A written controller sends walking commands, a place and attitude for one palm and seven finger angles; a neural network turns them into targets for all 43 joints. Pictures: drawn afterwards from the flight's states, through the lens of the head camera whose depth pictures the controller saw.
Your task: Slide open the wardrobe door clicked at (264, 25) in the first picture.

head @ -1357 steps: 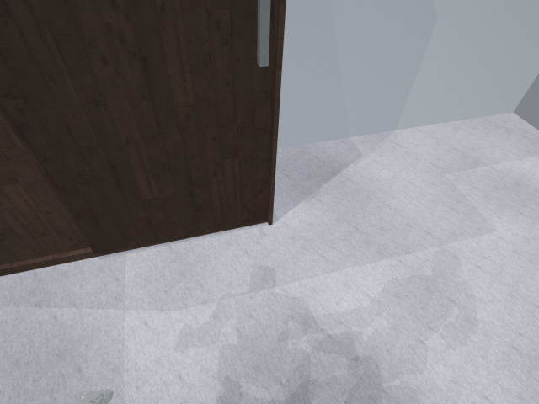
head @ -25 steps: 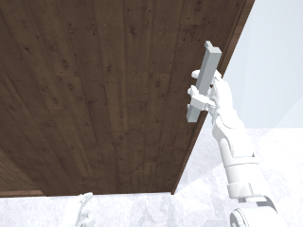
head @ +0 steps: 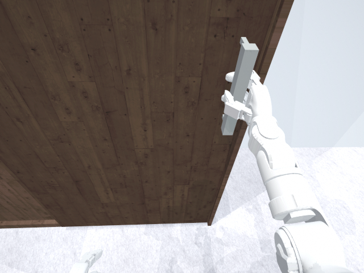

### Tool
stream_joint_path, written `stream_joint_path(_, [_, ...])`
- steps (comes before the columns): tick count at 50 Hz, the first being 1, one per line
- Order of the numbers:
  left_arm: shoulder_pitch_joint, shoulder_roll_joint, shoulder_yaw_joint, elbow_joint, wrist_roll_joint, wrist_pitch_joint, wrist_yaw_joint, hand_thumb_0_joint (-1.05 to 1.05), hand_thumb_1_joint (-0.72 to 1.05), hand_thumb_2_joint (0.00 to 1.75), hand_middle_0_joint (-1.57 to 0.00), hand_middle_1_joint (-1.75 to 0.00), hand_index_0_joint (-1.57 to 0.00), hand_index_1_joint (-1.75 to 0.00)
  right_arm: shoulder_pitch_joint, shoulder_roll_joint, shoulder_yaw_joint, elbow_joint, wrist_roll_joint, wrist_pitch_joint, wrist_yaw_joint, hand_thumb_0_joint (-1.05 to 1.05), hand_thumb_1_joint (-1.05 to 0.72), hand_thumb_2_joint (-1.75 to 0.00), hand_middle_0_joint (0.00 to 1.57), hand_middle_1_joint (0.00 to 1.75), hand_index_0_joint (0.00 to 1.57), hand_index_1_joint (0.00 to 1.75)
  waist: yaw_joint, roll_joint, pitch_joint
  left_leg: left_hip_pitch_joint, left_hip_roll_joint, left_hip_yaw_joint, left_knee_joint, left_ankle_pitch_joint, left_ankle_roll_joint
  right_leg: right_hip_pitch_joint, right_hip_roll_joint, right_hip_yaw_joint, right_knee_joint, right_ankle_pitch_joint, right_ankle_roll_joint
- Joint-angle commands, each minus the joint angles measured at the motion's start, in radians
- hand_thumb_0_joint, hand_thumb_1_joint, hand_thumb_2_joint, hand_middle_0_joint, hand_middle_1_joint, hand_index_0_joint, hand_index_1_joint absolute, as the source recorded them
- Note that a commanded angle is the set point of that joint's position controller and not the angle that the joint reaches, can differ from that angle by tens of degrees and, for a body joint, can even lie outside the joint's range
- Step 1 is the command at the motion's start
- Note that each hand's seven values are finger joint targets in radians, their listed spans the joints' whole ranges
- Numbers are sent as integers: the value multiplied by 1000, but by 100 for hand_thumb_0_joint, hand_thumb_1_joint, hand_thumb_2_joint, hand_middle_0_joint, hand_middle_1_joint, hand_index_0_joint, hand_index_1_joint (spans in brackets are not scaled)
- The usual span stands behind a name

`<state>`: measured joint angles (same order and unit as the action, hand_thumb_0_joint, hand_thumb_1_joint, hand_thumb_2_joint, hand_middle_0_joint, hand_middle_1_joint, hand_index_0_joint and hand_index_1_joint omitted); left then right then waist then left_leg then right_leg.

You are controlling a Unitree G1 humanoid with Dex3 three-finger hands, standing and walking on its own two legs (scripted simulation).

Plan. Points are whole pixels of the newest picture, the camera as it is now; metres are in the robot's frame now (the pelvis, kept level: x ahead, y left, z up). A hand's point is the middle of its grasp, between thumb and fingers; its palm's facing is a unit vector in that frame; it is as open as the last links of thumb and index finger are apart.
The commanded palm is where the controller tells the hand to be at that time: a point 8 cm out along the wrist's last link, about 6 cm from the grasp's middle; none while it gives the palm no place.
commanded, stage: step sideways, sliding the door along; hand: right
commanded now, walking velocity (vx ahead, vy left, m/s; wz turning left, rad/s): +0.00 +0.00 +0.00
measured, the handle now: (234, 90) +0.48 -0.09 +0.17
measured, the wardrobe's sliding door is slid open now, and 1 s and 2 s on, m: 0.00 0.04 0.27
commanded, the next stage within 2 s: none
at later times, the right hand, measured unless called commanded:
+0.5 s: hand (226, 105) +0.43 -0.07 +0.17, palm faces +0.06 +1.00 -0.06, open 6.4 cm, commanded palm +0.41 -0.07 +0.18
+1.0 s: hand (208, 102) +0.44 -0.03 +0.17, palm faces +0.35 +0.93 -0.10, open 6.7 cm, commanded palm +0.40 +0.00 +0.17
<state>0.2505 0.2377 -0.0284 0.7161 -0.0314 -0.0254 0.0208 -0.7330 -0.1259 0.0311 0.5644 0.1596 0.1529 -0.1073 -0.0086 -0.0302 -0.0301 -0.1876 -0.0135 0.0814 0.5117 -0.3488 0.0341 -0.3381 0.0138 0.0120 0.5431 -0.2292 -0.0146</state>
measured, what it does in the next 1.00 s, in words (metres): steps to the left: left foot, then left foot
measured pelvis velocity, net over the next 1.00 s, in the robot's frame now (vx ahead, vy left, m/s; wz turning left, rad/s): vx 0.09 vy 0.17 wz -0.06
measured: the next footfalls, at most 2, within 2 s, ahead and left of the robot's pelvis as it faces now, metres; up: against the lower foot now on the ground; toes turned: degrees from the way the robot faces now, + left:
left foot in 0.34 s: +0.05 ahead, +0.15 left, +0.00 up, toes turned +5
left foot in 0.88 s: +0.17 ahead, +0.34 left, +0.00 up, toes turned +3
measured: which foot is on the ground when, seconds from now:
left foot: down 0.00-0.14, up 0.16-0.32, down 0.34-0.50, up 0.52-0.86, down 0.88-1.00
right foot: down 0.00-0.88, up 0.90-1.00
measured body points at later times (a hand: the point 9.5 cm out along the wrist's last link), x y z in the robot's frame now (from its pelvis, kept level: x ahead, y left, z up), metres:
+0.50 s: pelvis +0.02 +0.04 -0.01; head +0.05 +0.04 +0.43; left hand +0.16 +0.29 -0.13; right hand +0.42 -0.12 +0.17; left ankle +0.01 +0.15 -0.73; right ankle +0.04 -0.07 -0.73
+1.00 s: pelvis +0.09 +0.17 -0.01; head +0.19 +0.18 +0.43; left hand +0.36 +0.35 -0.11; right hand +0.42 -0.08 +0.17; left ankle +0.13 +0.34 -0.73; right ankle +0.04 +0.02 -0.68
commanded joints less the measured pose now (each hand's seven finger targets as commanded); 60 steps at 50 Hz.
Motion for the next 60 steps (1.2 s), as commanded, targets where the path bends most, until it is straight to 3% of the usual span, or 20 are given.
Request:
stream_joint_path(1, [-78, 110, 38, -131, -1, -64, 1, 0, 90, 90, -20, -30, -20, -30, -637, 148, 147, -293, 15, -112, 84, 0, -90, -90, 45, 140, 45, 140, 94, 22, -334, -168, -25, -40, -65, 326, 0, 388, -22, 58, -17, 247, -16])
stream_joint_path(2, [-51, 165, 48, -129, -9, -42, 43, 0, 90, 90, -20, -30, -20, -30, -607, -365, -195, -292, -61, -208, 23, 0, -90, -90, 45, 140, 45, 140, 31, 60, -300, -152, 25, -98, -72, 228, -61, 326, -106, 73, -13, 188, -70])
stream_joint_path(5, [-106, 112, 36, -150, -2, -33, 68, 0, 90, 90, -20, -30, -20, -30, -528, -87, 18, -280, -48, -272, 42, 0, -90, -90, 45, 140, 45, 140, 58, 27, -289, -151, 18, -63, 29, 140, -54, 342, -167, 126, -64, 0, -88])
stream_joint_path(9, [-151, 97, 34, -170, 4, -19, 87, 0, 90, 90, -20, -30, -20, -30, -546, -104, 21, -342, -31, -281, 40, 0, -90, -90, 45, 140, 45, 140, 57, -160, -254, -384, -9, -138, 431, -227, -14, 431, -414, 506, -214, -112, -237])
stream_joint_path(15, [-172, 110, 39, -187, -13, -2, 92, 0, 90, 90, -20, -30, -20, -30, -476, -94, 23, -373, -37, -286, 41, 0, -90, -90, 45, 140, 45, 140, 25, -67, -266, 71, -3, -50, -12, 8, -3, 166, -270, 87, 51, 72, -115])
stream_joint_path(18, [-228, 75, 35, -198, -17, -12, 104, 0, 90, 90, -20, -30, -20, -30, -466, -95, 29, -378, -59, -274, 36, 0, -90, -90, 45, 140, 45, 140, 3, 326, -139, 143, 314, -534, -286, 35, 173, -227, -21, -33, 498, -338, -8])
stream_joint_path(22, [-171, 66, 40, -144, 1, -29, 92, 0, 90, 90, -20, -30, -20, -30, -504, -26, 85, -495, -82, -311, 43, 0, -90, -90, 45, 140, 45, 140, 30, 136, -153, 86, 242, -239, 23, 517, 163, 1, -95, -36, 241, -191, -13])
stream_joint_path(23, [-161, 60, 39, -139, 2, -30, 92, 0, 90, 90, -20, -30, -20, -30, -529, 20, 135, -548, -80, -328, 48, 0, -90, -90, 45, 140, 45, 140, 81, 77, -206, -60, 182, -109, 215, 508, 90, 261, -124, -19, -13, 11, -23])
stream_joint_path(25, [-166, 98, 59, -181, 10, -18, 71, 0, 90, 90, -20, -30, -20, -30, -493, 101, 226, -663, -53, -360, 68, 0, -90, -90, 45, 140, 45, 140, 71, -325, -296, -553, 0, -98, 750, -222, -22, 689, -542, 577, -134, 682, -172])
stream_joint_path(27, [-244, 127, 88, -196, -6, -4, 20, 0, 90, 90, -20, -30, -20, -30, -512, 35, 154, -643, -63, -353, 72, 0, -90, -90, 45, 140, 45, 140, 26, -22, -253, -553, 84, -256, 847, -142, -12, 573, -606, 456, -98, 564, -251])
stream_joint_path(35, [-212, 92, 90, -244, -8, -19, 13, 0, 90, 90, -20, -30, -20, -30, -356, 81, 232, -792, -98, -324, 89, 0, -90, -90, 45, 140, 45, 140, 38, -266, -231, -322, 79, -36, 444, 64, -71, 449, -352, 2, -107, 532, -116])
stream_joint_path(40, [-218, 74, 77, -285, -11, -60, 12, 0, 90, 90, -20, -30, -20, -30, -225, 18, 191, -858, -95, -332, 79, 0, -90, -90, 45, 140, 45, 140, 39, -300, -242, -157, 20, 32, 162, 79, -75, 497, -354, -31, 8, 758, -55])
stream_joint_path(43, [-216, 52, 70, -287, -25, -86, 10, 0, 90, 90, -20, -30, -20, -30, -122, -24, 166, -913, -114, -334, 71, 0, -90, -90, 45, 140, 45, 140, 16, -78, -253, 121, 58, -15, -102, 619, -60, 334, -221, -88, 243, 492, 11])
stream_joint_path(45, [-276, 14, 58, -282, -5, -100, 24, 0, 90, 90, -20, -30, -20, -30, -16, -125, 107, -966, -132, -313, 64, 0, -90, -90, 45, 140, 45, 140, -17, 350, -260, 315, 338, -338, -19, 1450, 60, -87, -18, -43, 540, -429, 12])
stream_joint_path(46, [-268, -5, 39, -267, 9, -117, 25, 0, 90, 90, -20, -30, -20, -30, 1, -141, 91, -1030, -141, -309, 60, 0, -90, -90, 45, 140, 45, 140, -31, 327, -235, 251, 375, -327, -16, 1497, 56, -101, -22, 1, 614, -475, 25])
stream_joint_path(51, [-258, 19, 45, -256, -8, -122, 31, 0, 90, 90, -20, -30, -20, -30, 53, 9, 176, -1250, -111, -379, 24, 0, -90, -90, 45, 140, 45, 140, 32, 292, -338, 324, 278, -179, 213, 1225, 67, 25, -63, -47, 94, -125, 19])
stream_joint_path(52, [-260, 37, 61, -256, -5, -112, 30, 0, 90, 90, -20, -30, -20, -30, 62, -2, 171, -1259, -112, -396, 21, 0, -90, -90, 45, 140, 45, 140, 48, 188, -351, 122, 223, -108, 293, 961, 11, 281, -130, -50, -68, 258, 12])
stream_joint_path(54, [-250, 89, 98, -311, -10, -91, -10, 0, 90, 90, -20, -30, -20, -30, 136, 69, 234, -1257, -117, -407, 33, 0, -90, -90, 45, 140, 45, 140, 3, -195, -409, -352, 58, -98, 623, -272, -60, 656, -529, 329, -33, 1206, -175])
stream_joint_path(56, [-273, 130, 119, -316, -6, -99, -43, 0, 90, 90, -20, -30, -20, -30, 22, 40, 225, -1258, -143, -402, 45, 0, -90, -90, 45, 140, 45, 140, 30, -27, -310, -420, 36, -163, 811, -220, -51, 526, -549, 235, -51, 904, -201])
stream_joint_path(60, [-241, 86, 90, -310, 0, -114, -62, 0, 90, 90, -20, -30, -20, -30, 143, 87, 270, -1208, -140, -362, 47, 0, -90, -90, 45, 140, 45, 140, 21, -247, -201, -523, 62, -67, 772, -136, -63, 586, -404, -3, -59, 939, -89])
